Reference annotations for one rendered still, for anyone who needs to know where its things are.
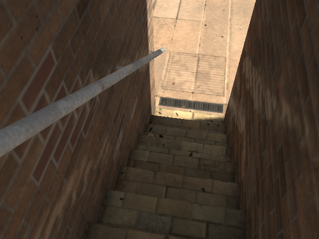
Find stairs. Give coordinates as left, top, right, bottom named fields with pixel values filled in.
left=82, top=108, right=246, bottom=239

